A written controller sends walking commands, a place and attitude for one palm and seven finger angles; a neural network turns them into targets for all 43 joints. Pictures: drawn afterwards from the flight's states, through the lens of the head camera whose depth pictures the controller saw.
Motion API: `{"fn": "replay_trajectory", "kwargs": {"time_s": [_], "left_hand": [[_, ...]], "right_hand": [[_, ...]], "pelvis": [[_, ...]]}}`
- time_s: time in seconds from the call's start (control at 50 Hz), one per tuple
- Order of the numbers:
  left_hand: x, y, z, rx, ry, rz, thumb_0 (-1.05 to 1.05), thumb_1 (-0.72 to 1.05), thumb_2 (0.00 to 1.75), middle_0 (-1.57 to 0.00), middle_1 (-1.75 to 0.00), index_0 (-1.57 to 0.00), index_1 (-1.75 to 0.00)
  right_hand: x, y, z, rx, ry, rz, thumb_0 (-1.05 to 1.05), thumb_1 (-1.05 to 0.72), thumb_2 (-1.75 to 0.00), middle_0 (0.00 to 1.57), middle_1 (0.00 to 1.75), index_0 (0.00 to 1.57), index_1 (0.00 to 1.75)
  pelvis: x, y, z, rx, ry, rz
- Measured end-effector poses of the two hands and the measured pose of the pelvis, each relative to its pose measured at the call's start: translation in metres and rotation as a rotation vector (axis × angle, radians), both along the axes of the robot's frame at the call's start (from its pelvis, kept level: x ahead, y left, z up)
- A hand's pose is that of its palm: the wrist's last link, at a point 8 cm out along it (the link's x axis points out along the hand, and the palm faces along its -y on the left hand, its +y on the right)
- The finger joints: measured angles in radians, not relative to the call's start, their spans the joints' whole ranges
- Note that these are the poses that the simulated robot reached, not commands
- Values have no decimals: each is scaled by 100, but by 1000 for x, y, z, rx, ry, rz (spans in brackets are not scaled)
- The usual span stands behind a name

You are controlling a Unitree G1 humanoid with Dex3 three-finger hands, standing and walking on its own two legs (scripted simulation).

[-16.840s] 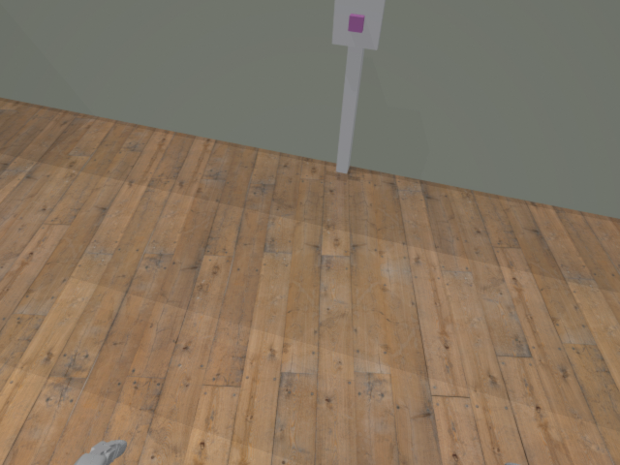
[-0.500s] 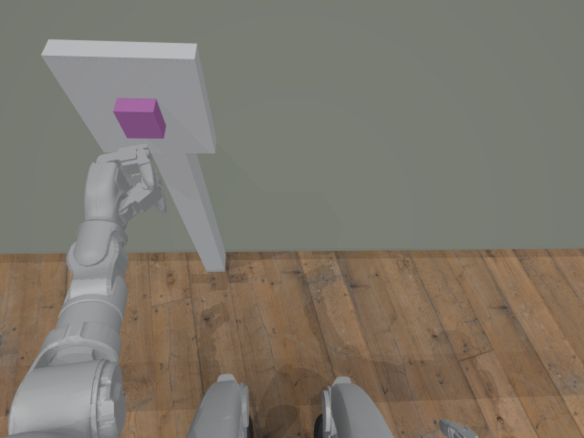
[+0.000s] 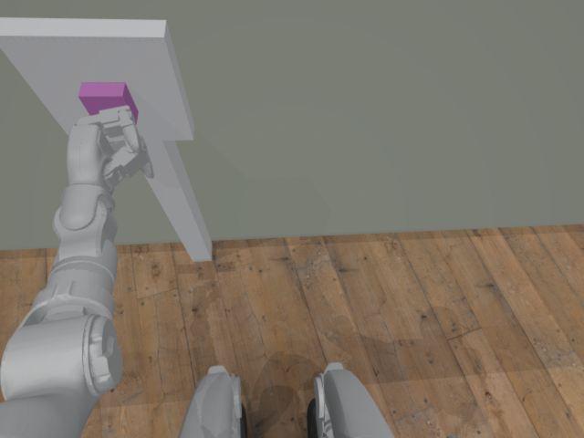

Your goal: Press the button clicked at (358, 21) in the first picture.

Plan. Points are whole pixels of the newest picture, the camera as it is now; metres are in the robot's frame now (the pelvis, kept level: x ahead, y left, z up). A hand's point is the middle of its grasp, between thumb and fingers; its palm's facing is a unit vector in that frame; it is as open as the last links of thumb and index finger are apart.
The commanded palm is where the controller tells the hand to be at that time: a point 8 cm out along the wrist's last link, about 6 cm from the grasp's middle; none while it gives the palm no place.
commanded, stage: press the button with the knuckle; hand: left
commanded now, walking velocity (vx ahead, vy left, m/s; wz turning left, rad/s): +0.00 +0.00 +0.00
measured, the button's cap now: (110, 102) +0.54 +0.22 +0.08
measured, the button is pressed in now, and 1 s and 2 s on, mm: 0 12 0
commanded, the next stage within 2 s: hold the button down briefly in 0.60 s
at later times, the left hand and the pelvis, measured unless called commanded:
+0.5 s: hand (137, 147) +0.49 +0.19 +0.05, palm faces +0.03 -1.00 -0.04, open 2.9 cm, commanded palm +0.49 +0.22 +0.05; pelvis -0.02 +0.00 -0.01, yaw +0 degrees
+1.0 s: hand (135, 143) +0.50 +0.19 +0.05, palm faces +0.02 -1.00 -0.05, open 3.0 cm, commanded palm +0.51 +0.22 +0.05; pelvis -0.04 +0.01 -0.03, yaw +0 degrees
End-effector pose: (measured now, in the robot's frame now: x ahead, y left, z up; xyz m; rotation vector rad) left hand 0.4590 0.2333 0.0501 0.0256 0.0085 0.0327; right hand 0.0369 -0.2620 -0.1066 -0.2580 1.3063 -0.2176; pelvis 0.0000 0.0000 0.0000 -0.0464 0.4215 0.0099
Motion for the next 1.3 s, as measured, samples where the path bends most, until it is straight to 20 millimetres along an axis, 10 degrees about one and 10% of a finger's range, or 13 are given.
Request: {"fn": "replay_trajectory", "kwargs": {"time_s": [1.3], "left_hand": [[12, 11, -2, 16, -1, 0, 0, 73, 95, -130, -150, -137, -150]], "right_hand": [[-69, 8, -9, -45, 52, 30, 0, -90, -90, 20, 30, 20, 30]], "pelvis": [[-42, 8, -24, -37, 38, 20]]}}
